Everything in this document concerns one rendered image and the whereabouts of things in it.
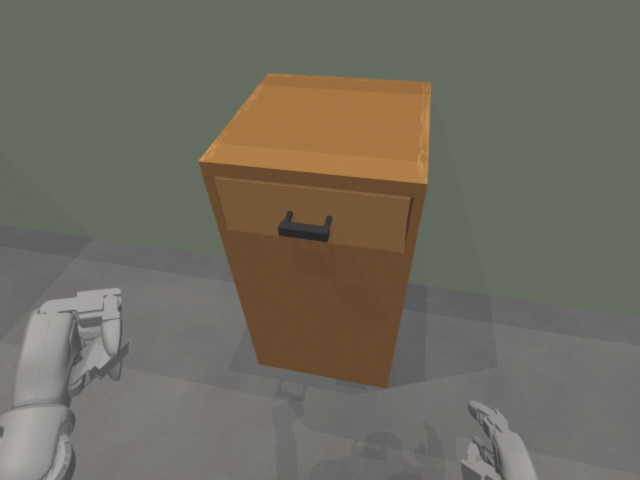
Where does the left robot hand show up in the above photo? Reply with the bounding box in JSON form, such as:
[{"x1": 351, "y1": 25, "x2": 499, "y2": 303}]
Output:
[{"x1": 12, "y1": 288, "x2": 129, "y2": 410}]

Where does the robot left forearm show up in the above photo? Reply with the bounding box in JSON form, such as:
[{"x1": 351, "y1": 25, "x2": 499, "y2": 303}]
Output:
[{"x1": 0, "y1": 404, "x2": 76, "y2": 480}]

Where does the cabinet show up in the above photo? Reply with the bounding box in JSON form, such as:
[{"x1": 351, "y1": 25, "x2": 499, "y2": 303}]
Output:
[{"x1": 198, "y1": 73, "x2": 431, "y2": 389}]

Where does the handle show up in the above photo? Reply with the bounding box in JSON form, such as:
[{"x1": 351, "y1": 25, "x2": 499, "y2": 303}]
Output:
[{"x1": 278, "y1": 211, "x2": 332, "y2": 242}]

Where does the drawer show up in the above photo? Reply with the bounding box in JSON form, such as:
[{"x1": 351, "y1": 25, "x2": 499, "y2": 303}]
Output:
[{"x1": 214, "y1": 176, "x2": 411, "y2": 251}]

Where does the right robot hand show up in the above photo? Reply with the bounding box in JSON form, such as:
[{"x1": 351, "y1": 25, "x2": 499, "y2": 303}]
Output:
[{"x1": 461, "y1": 401, "x2": 538, "y2": 480}]

